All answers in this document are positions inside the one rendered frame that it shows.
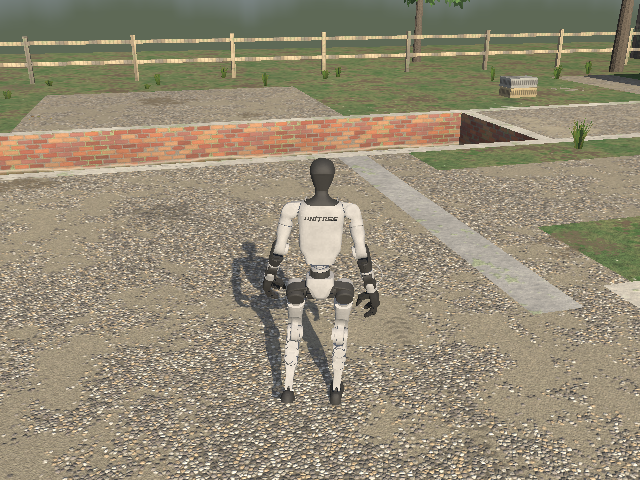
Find right robot hand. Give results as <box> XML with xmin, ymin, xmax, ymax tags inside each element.
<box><xmin>356</xmin><ymin>290</ymin><xmax>380</xmax><ymax>318</ymax></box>

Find left robot upper arm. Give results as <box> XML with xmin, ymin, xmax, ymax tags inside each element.
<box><xmin>273</xmin><ymin>201</ymin><xmax>301</xmax><ymax>256</ymax></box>

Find right robot forearm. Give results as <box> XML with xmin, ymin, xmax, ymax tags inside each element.
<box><xmin>357</xmin><ymin>244</ymin><xmax>377</xmax><ymax>293</ymax></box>

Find left robot hand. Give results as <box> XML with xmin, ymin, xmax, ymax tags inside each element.
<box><xmin>262</xmin><ymin>277</ymin><xmax>286</xmax><ymax>299</ymax></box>

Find robot left shin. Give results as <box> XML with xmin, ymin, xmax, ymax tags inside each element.
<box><xmin>284</xmin><ymin>324</ymin><xmax>300</xmax><ymax>391</ymax></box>

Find left robot forearm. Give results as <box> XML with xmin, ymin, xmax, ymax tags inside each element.
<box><xmin>264</xmin><ymin>240</ymin><xmax>283</xmax><ymax>281</ymax></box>

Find robot right foot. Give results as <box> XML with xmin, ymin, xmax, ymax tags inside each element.
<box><xmin>330</xmin><ymin>381</ymin><xmax>344</xmax><ymax>405</ymax></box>

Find right robot upper arm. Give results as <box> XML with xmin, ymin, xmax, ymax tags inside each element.
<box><xmin>342</xmin><ymin>202</ymin><xmax>367</xmax><ymax>259</ymax></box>

